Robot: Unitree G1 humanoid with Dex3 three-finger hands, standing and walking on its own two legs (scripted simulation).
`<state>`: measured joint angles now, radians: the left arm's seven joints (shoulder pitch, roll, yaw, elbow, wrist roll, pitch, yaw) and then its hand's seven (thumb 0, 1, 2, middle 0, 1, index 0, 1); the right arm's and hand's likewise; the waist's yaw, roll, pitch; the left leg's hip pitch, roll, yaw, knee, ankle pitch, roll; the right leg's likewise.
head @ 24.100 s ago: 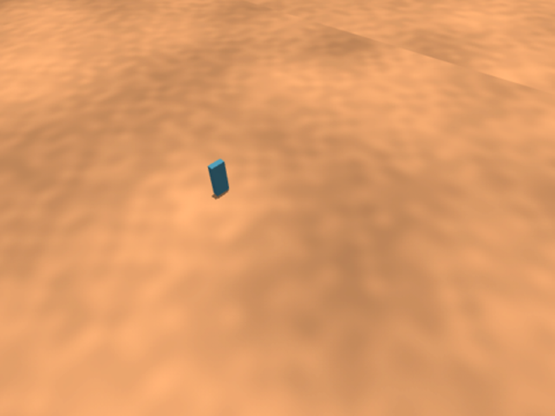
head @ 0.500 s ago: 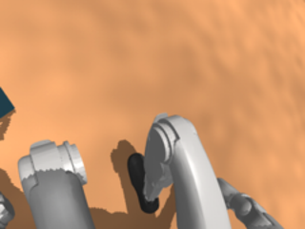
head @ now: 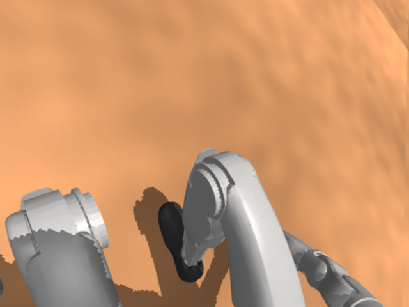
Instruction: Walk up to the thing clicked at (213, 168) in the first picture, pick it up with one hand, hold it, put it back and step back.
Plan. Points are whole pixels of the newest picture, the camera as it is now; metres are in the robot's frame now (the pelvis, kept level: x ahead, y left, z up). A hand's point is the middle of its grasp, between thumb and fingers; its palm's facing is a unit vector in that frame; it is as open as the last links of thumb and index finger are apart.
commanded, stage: lower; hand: left
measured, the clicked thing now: out of the picture +0.44 +0.29 -0.19
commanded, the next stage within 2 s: loosen in 0.16 s
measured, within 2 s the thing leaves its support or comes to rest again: rests again in 0.74 s
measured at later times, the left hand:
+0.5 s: hand out of the picture +0.43 +0.31 -0.17, palm faces +0.46 -0.89 +0.02, open 8.4 cm
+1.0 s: hand out of the picture +0.43 +0.32 -0.16, palm faces +0.47 -0.88 +0.02, open 17.1 cm
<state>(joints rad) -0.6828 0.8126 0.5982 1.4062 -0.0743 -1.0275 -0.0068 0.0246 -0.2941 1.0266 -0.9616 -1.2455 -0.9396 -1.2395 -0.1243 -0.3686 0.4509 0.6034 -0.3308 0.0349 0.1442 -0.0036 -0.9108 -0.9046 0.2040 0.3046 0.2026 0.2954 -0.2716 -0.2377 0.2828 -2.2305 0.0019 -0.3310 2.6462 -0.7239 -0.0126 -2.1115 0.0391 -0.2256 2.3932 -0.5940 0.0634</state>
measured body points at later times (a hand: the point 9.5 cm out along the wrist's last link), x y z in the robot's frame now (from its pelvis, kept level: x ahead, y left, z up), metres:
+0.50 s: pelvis +0.00 +0.00 +0.00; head +0.23 +0.19 +0.33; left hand +0.40 +0.36 -0.16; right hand +0.16 -0.25 -0.04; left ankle +0.08 +0.12 -0.25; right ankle +0.14 -0.12 -0.25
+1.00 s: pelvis +0.00 +0.00 +0.00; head +0.23 +0.19 +0.33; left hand +0.40 +0.36 -0.16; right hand +0.15 -0.25 -0.04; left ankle +0.08 +0.12 -0.25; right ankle +0.14 -0.12 -0.25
